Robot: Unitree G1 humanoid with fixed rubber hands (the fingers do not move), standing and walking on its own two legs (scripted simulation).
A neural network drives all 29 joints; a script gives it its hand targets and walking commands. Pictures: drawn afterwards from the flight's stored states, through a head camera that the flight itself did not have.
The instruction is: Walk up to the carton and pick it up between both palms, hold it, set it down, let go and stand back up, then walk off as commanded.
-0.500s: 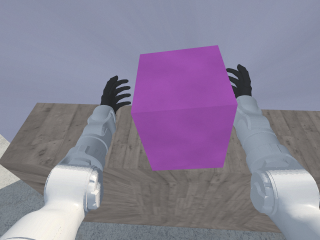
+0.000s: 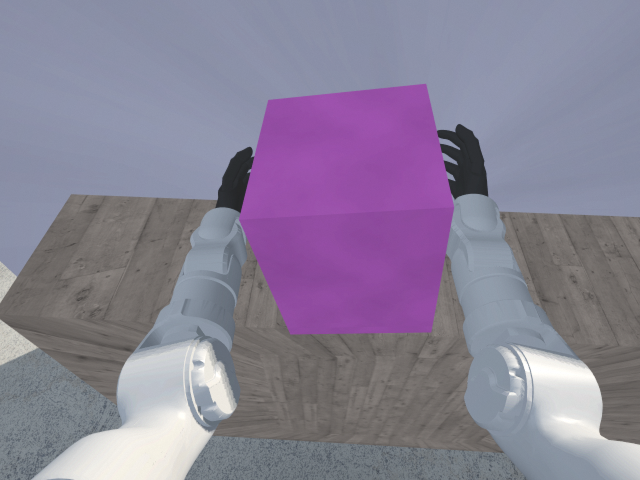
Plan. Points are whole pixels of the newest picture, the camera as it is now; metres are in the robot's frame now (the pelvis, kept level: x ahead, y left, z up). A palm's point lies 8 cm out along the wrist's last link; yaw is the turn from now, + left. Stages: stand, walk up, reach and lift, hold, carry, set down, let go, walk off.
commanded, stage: reach and lift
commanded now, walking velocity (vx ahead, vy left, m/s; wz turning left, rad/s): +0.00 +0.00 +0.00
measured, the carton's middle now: (352, 219) +0.42 +0.00 +0.08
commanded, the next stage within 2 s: none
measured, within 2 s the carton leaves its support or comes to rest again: neither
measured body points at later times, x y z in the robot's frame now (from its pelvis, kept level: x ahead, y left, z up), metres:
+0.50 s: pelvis +0.00 +0.00 +0.00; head +0.02 +0.01 +0.45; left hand +0.44 +0.15 +0.10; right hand +0.44 -0.14 +0.14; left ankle +0.00 +0.11 -0.74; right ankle +0.01 -0.12 -0.74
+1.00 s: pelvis +0.00 +0.00 +0.00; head +0.02 +0.02 +0.45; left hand +0.43 +0.16 +0.10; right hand +0.44 -0.14 +0.14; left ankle +0.00 +0.11 -0.74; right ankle +0.01 -0.12 -0.74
